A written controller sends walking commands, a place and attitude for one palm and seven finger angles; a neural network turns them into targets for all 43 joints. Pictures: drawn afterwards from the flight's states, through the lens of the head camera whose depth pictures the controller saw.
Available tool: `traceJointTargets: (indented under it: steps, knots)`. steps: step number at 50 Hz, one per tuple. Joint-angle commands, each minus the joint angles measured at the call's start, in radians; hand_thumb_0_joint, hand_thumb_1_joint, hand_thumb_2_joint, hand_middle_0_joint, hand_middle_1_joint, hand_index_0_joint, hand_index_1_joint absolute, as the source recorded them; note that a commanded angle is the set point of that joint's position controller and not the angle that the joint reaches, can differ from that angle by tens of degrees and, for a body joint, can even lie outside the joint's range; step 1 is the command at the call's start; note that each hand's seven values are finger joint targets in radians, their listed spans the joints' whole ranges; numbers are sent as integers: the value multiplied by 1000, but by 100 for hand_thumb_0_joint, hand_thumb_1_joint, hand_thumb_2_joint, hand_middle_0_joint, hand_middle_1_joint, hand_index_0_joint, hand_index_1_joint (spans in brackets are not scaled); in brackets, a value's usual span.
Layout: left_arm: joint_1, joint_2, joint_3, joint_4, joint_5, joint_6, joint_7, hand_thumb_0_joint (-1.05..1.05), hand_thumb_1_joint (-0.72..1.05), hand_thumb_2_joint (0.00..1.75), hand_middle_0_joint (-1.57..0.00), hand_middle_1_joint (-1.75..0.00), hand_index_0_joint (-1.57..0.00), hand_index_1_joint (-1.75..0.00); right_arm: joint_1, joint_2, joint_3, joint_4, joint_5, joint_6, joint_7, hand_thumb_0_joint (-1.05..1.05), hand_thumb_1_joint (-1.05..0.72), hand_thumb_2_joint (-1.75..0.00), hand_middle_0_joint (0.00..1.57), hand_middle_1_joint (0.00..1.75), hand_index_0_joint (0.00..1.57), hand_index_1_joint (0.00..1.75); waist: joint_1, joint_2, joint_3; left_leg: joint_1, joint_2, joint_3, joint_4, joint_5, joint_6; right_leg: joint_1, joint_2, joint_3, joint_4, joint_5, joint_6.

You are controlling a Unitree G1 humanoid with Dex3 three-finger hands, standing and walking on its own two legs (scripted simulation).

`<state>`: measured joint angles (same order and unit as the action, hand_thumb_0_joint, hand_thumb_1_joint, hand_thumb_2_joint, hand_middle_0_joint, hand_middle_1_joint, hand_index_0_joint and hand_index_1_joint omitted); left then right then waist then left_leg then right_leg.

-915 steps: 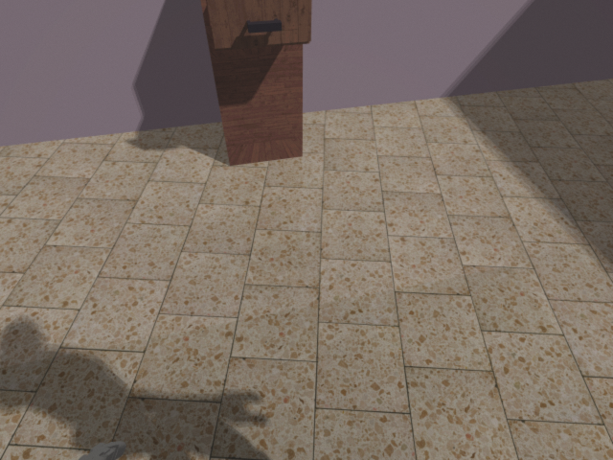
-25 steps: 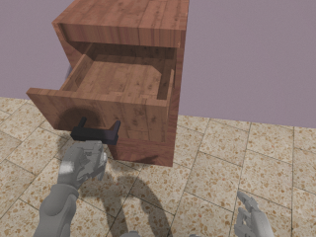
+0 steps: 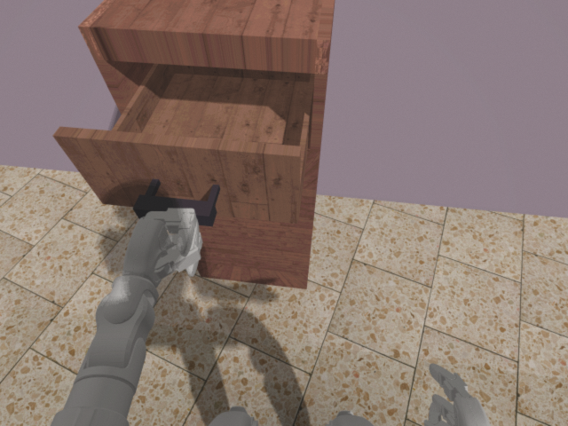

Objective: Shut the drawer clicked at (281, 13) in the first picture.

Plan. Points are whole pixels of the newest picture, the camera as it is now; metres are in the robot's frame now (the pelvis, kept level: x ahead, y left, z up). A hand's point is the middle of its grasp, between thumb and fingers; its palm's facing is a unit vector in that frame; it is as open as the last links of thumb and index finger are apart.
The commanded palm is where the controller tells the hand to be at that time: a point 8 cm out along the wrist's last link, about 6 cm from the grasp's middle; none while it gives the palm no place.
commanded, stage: push the drawer shut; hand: left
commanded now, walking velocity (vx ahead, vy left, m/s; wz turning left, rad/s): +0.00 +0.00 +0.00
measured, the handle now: (180, 199) +0.43 +0.17 +0.06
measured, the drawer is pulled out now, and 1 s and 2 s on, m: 0.19 0.06 0.00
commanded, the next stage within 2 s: none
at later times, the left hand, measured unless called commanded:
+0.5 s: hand (205, 215) +0.40 +0.12 +0.06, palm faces -0.14 -0.99 -0.06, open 3.1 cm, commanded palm +0.39 +0.18 +0.06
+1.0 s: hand (216, 180) +0.47 +0.12 +0.06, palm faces -0.13 -0.99 -0.04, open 3.1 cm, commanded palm +0.45 +0.17 +0.06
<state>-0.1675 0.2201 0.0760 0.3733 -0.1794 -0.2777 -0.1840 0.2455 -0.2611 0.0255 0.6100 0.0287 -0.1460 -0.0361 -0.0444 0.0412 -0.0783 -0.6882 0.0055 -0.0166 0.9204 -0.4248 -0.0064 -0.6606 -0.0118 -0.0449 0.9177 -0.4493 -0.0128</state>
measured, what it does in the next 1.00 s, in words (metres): stands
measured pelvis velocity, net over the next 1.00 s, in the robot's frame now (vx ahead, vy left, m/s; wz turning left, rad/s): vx -0.01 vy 0.01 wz -0.04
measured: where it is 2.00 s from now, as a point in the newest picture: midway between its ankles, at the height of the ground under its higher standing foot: outside the picture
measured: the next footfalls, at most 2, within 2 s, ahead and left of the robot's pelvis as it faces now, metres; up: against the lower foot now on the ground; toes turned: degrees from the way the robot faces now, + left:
none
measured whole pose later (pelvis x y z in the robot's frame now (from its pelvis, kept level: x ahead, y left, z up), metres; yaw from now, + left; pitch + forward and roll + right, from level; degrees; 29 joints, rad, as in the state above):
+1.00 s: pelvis -0.01 +0.01 -0.01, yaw -2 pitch +17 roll -1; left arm -0.75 0.31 0.26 0.99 -0.11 -0.37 -0.19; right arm 0.34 -0.26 0.02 0.65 0.00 -0.04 0.00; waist -0.13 0.03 -0.10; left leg -0.85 0.02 0.01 0.99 -0.44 0.00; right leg -0.83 0.01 -0.02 0.97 -0.44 -0.01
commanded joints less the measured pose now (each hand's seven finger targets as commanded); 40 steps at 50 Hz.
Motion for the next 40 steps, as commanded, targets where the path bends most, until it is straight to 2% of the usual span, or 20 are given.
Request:
traceJointTargets:
  steps: [1, 2, 3, 5, 6, 8, 10, 12, 16, 17, 18, 21, 22, 23, 28, 30, 33, 34, 35, 40]
  knots:
    - [-346, 115, 66, -175, -15, -76, 14, 0, 90, 90, -140, -160, -140, -160, 4, -123, -49, -127, 3, -34, -2, 0, -90, -90, 20, 30, 20, 30, -32, -64, -311, 181, -10, 1, -119, 219, 27, 137, 13, 25, -145, 289, 1]
    - [-332, 123, 79, -170, -13, -79, 15, 0, 90, 90, -140, -160, -140, -160, 6, -122, -51, -129, 3, -31, 2, 0, -90, -90, 20, 30, 20, 30, -20, -42, -327, 186, -11, 4, -122, 228, 24, 147, 11, 24, -141, 299, -1]
    - [-339, 107, 66, -160, -13, -79, 14, 0, 90, 90, -140, -160, -140, -160, 6, -120, -48, -132, 3, -28, 4, 0, -90, -90, 20, 30, 20, 30, -23, -46, -323, 186, -11, 6, -124, 234, 23, 154, 12, 25, -141, 312, -1]
    - [-354, 146, 98, -115, -7, -84, 19, 0, 90, 90, -140, -160, -140, -160, 13, -127, -49, -124, 2, -19, 5, 0, -90, -90, 20, 30, 20, 30, -23, -66, -297, 164, -9, 6, -123, 225, 25, 149, 15, 27, -143, 303, -1]
    - [-385, 125, 81, -117, -8, -90, 18, 0, 90, 90, -140, -160, -140, -160, 15, -122, -47, -125, 2, -15, 8, 0, -90, -90, 20, 30, 20, 30, -30, -58, -296, 163, -12, 11, -123, 221, 26, 149, 14, 31, -147, 308, 1]
    - [-414, 131, 87, -99, -2, -98, 19, 0, 90, 90, -140, -160, -140, -160, 22, -120, -48, -123, 1, -8, 11, 0, -90, -90, 20, 30, 20, 30, -28, -30, -287, 163, -13, 14, -125, 220, 23, 146, 14, 33, -145, 311, -2]
    - [-439, 148, 97, -78, 2, -106, 20, 0, 90, 90, -140, -160, -140, -160, 30, -125, -51, -121, 2, -2, 13, 0, -90, -90, 20, 30, 20, 30, -34, -58, -290, 160, -10, 10, -121, 223, 27, 139, 19, 31, -142, 309, -2]
    - [-463, 165, 115, -59, 1, -111, 16, 0, 90, 90, -140, -160, -140, -160, 36, -123, -50, -120, 0, 6, 15, 0, -90, -90, 20, 30, 20, 30, -29, -34, -309, 155, -13, 18, -121, 220, 25, 158, 17, 40, -143, 318, -2]
    - [-563, 147, 97, -2, 0, -117, 7, 0, 90, 90, -140, -160, -140, -160, 46, -121, -49, -107, 1, 16, 15, 0, -90, -90, 20, 30, 20, 30, -54, -34, -296, 145, -11, 15, -116, 197, 27, 121, 21, 39, -143, 291, 0]
    - [-581, 191, 132, 32, 3, -118, 9, 0, 90, 90, -140, -160, -140, -160, 53, -127, -51, -97, 1, 20, 13, 0, -90, -90, 20, 30, 20, 30, -50, -48, -293, 131, -10, 14, -112, 185, 26, 122, 21, 44, -144, 279, 0]
    - [-618, 167, 110, 30, 1, -121, 5, 0, 90, 90, -140, -160, -140, -160, 55, -123, -49, -98, 1, 22, 13, 0, -90, -90, 20, 30, 20, 30, -60, -41, -306, 135, -12, 16, -112, 181, 29, 121, 21, 45, -145, 278, 2]
    - [-640, 182, 131, 67, -3, -123, -4, 0, 90, 90, -140, -160, -140, -160, 71, -125, -52, -93, -1, 24, 13, 0, -90, -90, 20, 30, 20, 30, -55, -49, -354, 143, -13, 14, -104, 216, 30, 141, 23, 46, -133, 317, 0]
    - [-651, 212, 155, 81, -2, -124, -6, 0, 90, 90, -140, -160, -140, -160, 76, -129, -54, -88, -1, 27, 12, 0, -90, -90, 20, 30, 20, 30, -48, -40, -363, 141, -12, 14, -101, 228, 27, 146, 22, 47, -127, 331, -1]
    - [-665, 188, 136, 89, -5, -122, -11, 0, 90, 90, -140, -160, -140, -160, 76, -124, -51, -90, -2, 29, 14, 0, -90, -90, 20, 30, 20, 30, -50, -21, -369, 141, -15, 17, -102, 226, 27, 149, 22, 48, -129, 333, -1]
    - [-792, 212, 152, 191, 0, -124, -11, 0, 90, 90, -140, -160, -140, -160, 93, -129, -48, -72, -1, 40, 13, 0, -90, -90, 20, 30, 20, 30, -76, -43, -331, 97, -12, 12, -93, 178, 30, 100, 26, 49, -130, 278, 1]
    - [-804, 213, 159, 198, 6, -131, -10, 0, 90, 90, -140, -160, -140, -160, 106, -130, -51, -73, -5, 42, 16, 0, -90, -90, 20, 30, 20, 30, -68, -15, -377, 122, -12, 10, -83, 221, 30, 99, 29, 45, -110, 315, -4]
    - [-845, 248, 192, 257, 8, -131, -8, 0, 90, 90, -140, -160, -140, -160, 121, -133, -52, -62, -6, 49, 18, 0, -90, -90, 20, 30, 20, 30, -74, -36, -381, 104, -11, 10, -76, 217, 29, 95, 30, 46, -109, 313, -2]
    - [-859, 229, 177, 267, 10, -132, -10, 0, 90, 90, -140, -160, -140, -160, 122, -130, -50, -65, -7, 52, 20, 0, -90, -90, 20, 30, 20, 30, -79, -26, -381, 99, -13, 16, -73, 208, 31, 89, 31, 49, -111, 308, -1]
    - [-889, 263, 197, 276, 18, -138, -9, 0, 90, 90, -140, -160, -140, -160, 131, -136, -51, -62, -8, 53, 20, 0, -90, -90, 20, 30, 20, 30, -79, -31, -388, 94, -11, 11, -68, 214, 32, 82, 32, 46, -100, 309, -4]
    - [-929, 251, 193, 320, 30, -150, -6, 0, 90, 90, -140, -160, -140, -160, 151, -133, -53, -64, -12, 62, 27, 0, -90, -90, 20, 30, 20, 30, -84, -8, -410, 97, -9, 14, -56, 234, 32, 59, 37, 45, -87, 322, -6]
